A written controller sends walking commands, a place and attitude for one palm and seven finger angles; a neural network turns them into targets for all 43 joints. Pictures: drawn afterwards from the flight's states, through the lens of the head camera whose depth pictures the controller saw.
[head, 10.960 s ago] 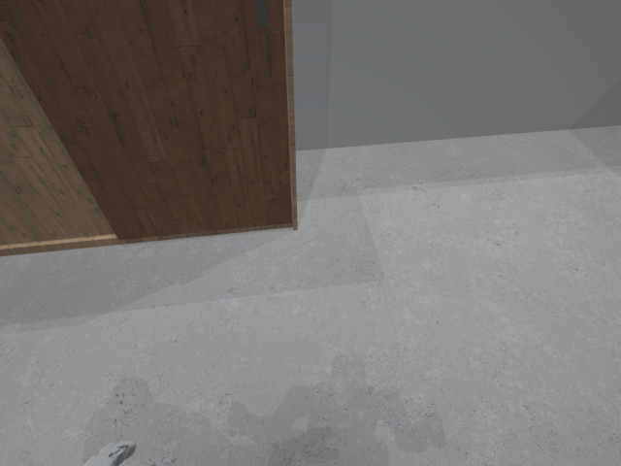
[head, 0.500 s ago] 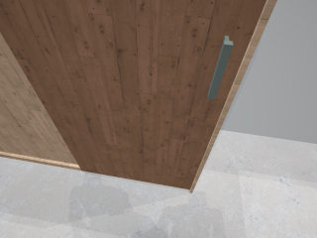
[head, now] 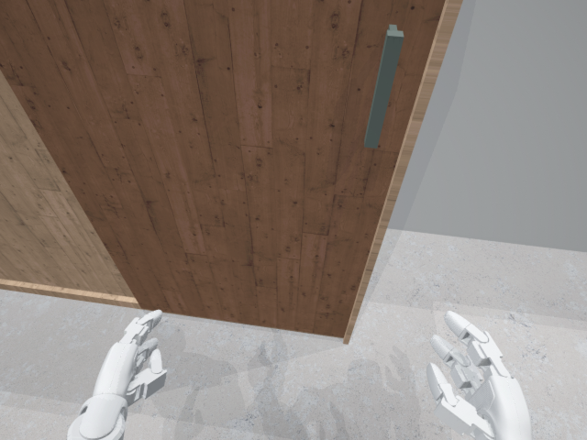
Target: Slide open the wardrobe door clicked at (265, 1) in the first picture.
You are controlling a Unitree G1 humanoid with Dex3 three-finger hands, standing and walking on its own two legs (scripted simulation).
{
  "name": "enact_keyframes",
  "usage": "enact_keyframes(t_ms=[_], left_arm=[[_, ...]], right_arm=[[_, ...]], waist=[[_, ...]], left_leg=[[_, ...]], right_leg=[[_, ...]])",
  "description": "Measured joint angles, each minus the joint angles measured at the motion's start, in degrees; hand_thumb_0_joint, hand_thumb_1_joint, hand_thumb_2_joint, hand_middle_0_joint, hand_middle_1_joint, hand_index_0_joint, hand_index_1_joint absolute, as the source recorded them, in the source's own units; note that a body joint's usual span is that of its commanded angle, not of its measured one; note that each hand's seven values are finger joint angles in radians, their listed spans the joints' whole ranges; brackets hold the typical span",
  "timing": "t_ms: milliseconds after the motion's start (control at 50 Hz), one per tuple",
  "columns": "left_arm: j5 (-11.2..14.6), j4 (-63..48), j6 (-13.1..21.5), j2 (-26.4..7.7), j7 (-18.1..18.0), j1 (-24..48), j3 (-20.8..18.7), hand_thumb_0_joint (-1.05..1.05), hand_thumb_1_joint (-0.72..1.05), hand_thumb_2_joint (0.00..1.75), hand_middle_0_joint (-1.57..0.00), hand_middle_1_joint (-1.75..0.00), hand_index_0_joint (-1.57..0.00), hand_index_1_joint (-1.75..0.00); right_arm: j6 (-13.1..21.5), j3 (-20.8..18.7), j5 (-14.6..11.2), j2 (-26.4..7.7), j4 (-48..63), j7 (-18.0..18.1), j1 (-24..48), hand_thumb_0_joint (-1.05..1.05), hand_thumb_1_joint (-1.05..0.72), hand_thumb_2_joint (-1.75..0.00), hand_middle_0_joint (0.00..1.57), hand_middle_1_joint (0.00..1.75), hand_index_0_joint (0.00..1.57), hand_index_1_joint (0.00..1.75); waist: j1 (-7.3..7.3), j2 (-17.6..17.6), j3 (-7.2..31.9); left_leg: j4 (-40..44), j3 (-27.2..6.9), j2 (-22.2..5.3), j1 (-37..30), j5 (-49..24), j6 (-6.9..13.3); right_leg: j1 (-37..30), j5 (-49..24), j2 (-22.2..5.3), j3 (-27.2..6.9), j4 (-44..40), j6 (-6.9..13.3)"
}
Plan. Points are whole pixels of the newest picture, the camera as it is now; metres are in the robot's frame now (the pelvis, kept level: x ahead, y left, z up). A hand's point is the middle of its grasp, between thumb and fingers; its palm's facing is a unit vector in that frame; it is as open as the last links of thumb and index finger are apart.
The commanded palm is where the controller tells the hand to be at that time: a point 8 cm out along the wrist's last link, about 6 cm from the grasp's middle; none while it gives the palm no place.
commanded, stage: raise the hand with hooked fingers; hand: right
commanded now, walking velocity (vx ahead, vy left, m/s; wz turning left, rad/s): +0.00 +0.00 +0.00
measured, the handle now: (381, 89) +0.56 -0.10 +0.22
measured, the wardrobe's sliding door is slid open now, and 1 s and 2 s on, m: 0.00 0.00 0.00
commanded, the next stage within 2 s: move the hooked fingers beside the handle in 1.70 s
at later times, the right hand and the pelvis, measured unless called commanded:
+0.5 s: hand (544, 334) +0.23 -0.25 +0.12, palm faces +0.23 +0.97 -0.05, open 11.4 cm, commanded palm +0.20 -0.29 +0.13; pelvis +0.00 -0.03 +0.02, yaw +0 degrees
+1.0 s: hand out of the picture +0.25 -0.30 +0.21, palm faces +0.16 +0.98 -0.07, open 13.8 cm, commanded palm +0.21 -0.35 +0.21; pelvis +0.00 -0.04 +0.04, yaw -2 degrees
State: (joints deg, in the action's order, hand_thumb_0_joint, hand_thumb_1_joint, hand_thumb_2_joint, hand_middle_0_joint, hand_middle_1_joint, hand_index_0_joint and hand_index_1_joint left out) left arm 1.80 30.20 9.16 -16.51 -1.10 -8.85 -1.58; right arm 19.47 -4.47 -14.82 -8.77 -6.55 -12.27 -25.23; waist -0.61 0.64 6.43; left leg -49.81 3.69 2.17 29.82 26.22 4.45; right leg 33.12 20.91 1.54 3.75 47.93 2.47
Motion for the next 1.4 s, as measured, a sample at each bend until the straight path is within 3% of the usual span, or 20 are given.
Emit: enact_keyframes(t_ms=[60,120,180,220,260,320,360,400,440,500,560,600,680,740,880,1040,1240,1320,1400], left_arm=[[-0.85,-2.24,0.22,0.09,-1.17,-0.02,-0.47,0.01,0.91,0.9,-0.2,-0.3,-0.2,-0.3],[-1.48,-1.78,1.54,1.01,-1.71,0.02,0.01,0.01,0.91,0.9,-0.2,-0.3,-0.2,-0.3],[-1.57,0.06,2.75,1.68,-1.69,0.35,1.99,0.01,0.91,0.9,-0.2,-0.3,-0.2,-0.3],[-1.29,1.26,2.81,2.46,-1.89,0.46,3.69,0.01,0.91,0.9,-0.2,-0.3,-0.2,-0.3],[-0.7,1.99,1.97,3.74,-2.3,-0.14,5.41,0.01,0.9,0.9,-0.2,-0.3,-0.2,-0.3],[0.43,1.87,-0.25,5.58,-3.08,-2.36,7.38,0.01,0.9,0.89,-0.21,-0.3,-0.2,-0.3],[0.83,1.81,-1.2,6.2,-3.6,-4.0,8.01,0.01,0.9,0.89,-0.21,-0.3,-0.2,-0.3],[0.85,2.09,-1.19,6.29,-3.81,-5.49,7.81,0.01,0.9,0.89,-0.21,-0.3,-0.21,-0.3],[0.66,2.63,-0.34,5.87,-3.63,-6.76,6.96,0.01,0.9,0.89,-0.21,-0.3,-0.2,-0.3],[0.05,3.81,1.63,4.22,-2.84,-7.99,5.49,0.01,0.9,0.89,-0.21,-0.3,-0.2,-0.3],[-0.05,5.43,3.18,2.01,-2.38,-7.98,4.41,0.01,0.9,0.9,-0.21,-0.3,-0.2,-0.3],[0.42,6.34,3.68,0.91,-2.77,-7.44,4.04,0.01,0.9,0.9,-0.21,-0.3,-0.2,-0.3],[1.5,6.74,4.18,0.46,-4.57,-5.64,4.06,0.01,0.9,0.9,-0.21,-0.3,-0.2,-0.3],[1.68,5.95,4.78,1.19,-5.25,-4.24,4.39,0.01,0.9,0.9,-0.2,-0.3,-0.2,-0.3],[1.73,5.42,6.02,2.8,-4.66,-2.45,6.15,0.01,0.9,0.9,-0.2,-0.3,-0.2,-0.3],[2.72,5.36,3.71,2.77,-5.19,-0.94,7.66,0.01,0.9,0.9,-0.21,-0.3,-0.2,-0.3],[3.28,6.85,2.66,2.53,-5.42,-1.05,8.35,0.01,0.9,0.9,-0.21,-0.3,-0.2,-0.3],[4.04,6.56,1.82,1.49,-4.94,-0.99,8.02,0.01,0.9,0.9,-0.21,-0.3,-0.2,-0.3],[4.02,5.58,1.28,0.79,-4.37,-0.91,7.29,0.01,0.9,0.9,-0.21,-0.3,-0.2,-0.3]], right_arm=[[-1.76,0.14,1.91,-0.52,1.89,4.83,-4.61,0.01,-0.57,-0.75,0.23,0.52,0.23,0.52],[3.19,-0.85,2.83,-1.28,7.31,9.74,-5.14,0.02,-0.5,-0.72,0.23,0.56,0.23,0.57],[8.78,-0.3,2.23,-1.68,13.0,9.82,-1.41,0.02,-0.43,-0.69,0.23,0.61,0.23,0.61],[9.44,0.62,2.01,-2.49,14.61,7.39,3.12,0.02,-0.38,-0.67,0.23,0.64,0.23,0.64],[6.41,1.1,2.03,-4.21,13.75,3.88,7.54,0.02,-0.34,-0.65,0.23,0.67,0.23,0.67],[-4.15,0.6,0.7,-6.74,10.45,-0.18,11.16,0.01,-0.26,-0.62,0.24,0.71,0.24,0.72],[-11.6,-1.1,-1.15,-7.42,9.31,-0.16,11.05,0.01,-0.22,-0.6,0.25,0.74,0.25,0.75],[-16.21,-3.84,-2.62,-7.16,9.87,2.1,9.44,0.01,-0.17,-0.58,0.26,0.77,0.26,0.78],[-16.8,-6.7,-3.0,-6.58,11.79,5.26,7.4,0.01,-0.12,-0.56,0.26,0.8,0.26,0.81],[-12.81,-9.32,-1.88,-6.42,15.42,8.25,5.66,0.01,-0.06,-0.53,0.26,0.85,0.26,0.85],[-8.9,-9.7,-1.5,-6.53,17.11,6.98,6.52,0.01,0.01,-0.5,0.26,0.89,0.26,0.89],[-9.02,-9.17,-2.05,-6.77,16.55,4.21,8.28,0.01,0.06,-0.48,0.27,0.92,0.26,0.93],[-14.88,-8.57,-2.72,-8.72,13.26,-0.24,12.39,0.0,0.16,-0.44,0.27,0.98,0.27,0.99],[-19.3,-9.85,-2.57,-10.54,12.19,-0.48,14.86,0.0,0.23,-0.41,0.28,1.03,0.28,1.03],[-21.64,-15.72,-4.34,-12.14,12.13,-0.72,21.61,0.0,0.38,-0.34,0.29,1.13,0.29,1.13],[-32.38,-16.63,-3.57,-15.0,8.86,-5.05,27.53,0.0,0.47,-0.31,0.3,1.18,0.3,1.19],[-33.99,-22.14,-4.47,-19.57,4.77,-7.43,35.95,-0.01,0.5,-0.3,0.3,1.2,0.3,1.2],[-37.58,-21.38,-4.42,-21.06,0.32,-9.57,37.61,-0.01,0.5,-0.3,0.3,1.2,0.3,1.2],[-39.04,-20.05,-4.08,-19.61,2.05,-9.98,34.51,-0.01,0.5,-0.3,0.3,1.2,0.3,1.2]], waist=[[-1.47,0.16,-0.65],[-2.92,0.28,-1.51],[-3.14,-1.21,-2.42],[-2.66,-2.58,-2.95],[-2.08,-3.29,-3.0],[-1.08,-3.28,-2.78],[-0.29,-3.04,-2.69],[0.24,-2.81,-2.62],[0.31,-2.58,-2.66],[-0.32,-2.41,-3.06],[-1.04,-2.95,-3.53],[-1.52,-3.3,-3.76],[-1.99,-3.28,-4.2],[-1.93,-2.87,-4.65],[-3.16,-2.68,-4.73],[-4.14,-3.87,-5.87],[-4.38,-3.53,-5.96],[-3.88,-4.05,-5.34],[-3.29,-4.27,-5.72]], left_leg=[[-0.64,1.39,0.02,0.52,0.3,-0.12],[-1.61,2.98,0.29,1.41,0.55,0.1],[-2.18,4.46,0.31,1.36,0.7,-0.02],[-1.72,4.89,0.25,0.69,0.37,-0.2],[-0.37,4.45,0.23,-0.12,-0.45,-0.5],[2.94,2.69,0.25,-2.09,-2.19,-1.04],[5.57,1.52,0.37,-4.04,-3.36,-1.31],[7.98,0.64,0.59,-6.05,-4.32,-1.5],[9.67,0.12,0.71,-7.66,-4.9,-1.63],[10.67,0.2,0.53,-9.09,-5.03,-1.86],[11.09,0.92,0.08,-10.18,-4.94,-2.27],[11.71,1.25,-0.19,-11.06,-5.14,-2.54],[14.02,1.09,-0.52,-13.37,-6.28,-2.83],[16.06,0.75,-0.64,-15.37,-7.3,-2.86],[20.25,0.9,-0.62,-19.73,-9.11,-2.77],[23.01,1.49,-0.86,-22.18,-10.68,-2.77],[25.52,1.91,-0.41,-24.58,-11.87,-2.25],[24.94,1.94,-0.43,-23.4,-11.8,-2.22],[24.29,1.46,-0.24,-22.57,-11.67,-2.17]], right_leg=[[1.55,0.55,0.0,-1.31,1.98,0.16],[3.58,1.18,-0.21,-2.79,4.54,0.13],[4.61,1.6,-0.11,-4.21,6.53,0.29],[4.31,1.4,0.02,-4.63,6.61,0.59],[3.31,0.69,0.03,-4.24,5.19,0.83],[0.39,-0.88,-0.04,-2.69,0.97,1.08],[-2.13,-1.82,-0.14,-1.69,-2.1,1.19],[-4.41,-2.42,-0.3,-0.98,-4.51,1.26],[-6.08,-2.68,-0.35,-0.58,-6.04,1.36],[-7.27,-2.68,-0.08,-0.71,-6.69,1.64],[-7.83,-2.66,0.45,-1.41,-6.62,2.0],[-8.49,-2.91,0.78,-1.74,-7.05,2.24],[-10.95,-4.14,1.2,-1.66,-9.63,2.51],[-13.24,-5.28,1.39,-1.42,-12.12,2.45],[-17.44,-7.01,1.59,-1.78,-16.05,2.28],[-19.82,-8.93,2.01,-2.44,-19.03,2.34],[-21.91,-9.98,1.73,-3.02,-21.02,1.86],[-20.87,-10.09,1.71,-3.01,-20.71,1.81],[-20.24,-9.84,1.44,-2.53,-20.16,1.8]])
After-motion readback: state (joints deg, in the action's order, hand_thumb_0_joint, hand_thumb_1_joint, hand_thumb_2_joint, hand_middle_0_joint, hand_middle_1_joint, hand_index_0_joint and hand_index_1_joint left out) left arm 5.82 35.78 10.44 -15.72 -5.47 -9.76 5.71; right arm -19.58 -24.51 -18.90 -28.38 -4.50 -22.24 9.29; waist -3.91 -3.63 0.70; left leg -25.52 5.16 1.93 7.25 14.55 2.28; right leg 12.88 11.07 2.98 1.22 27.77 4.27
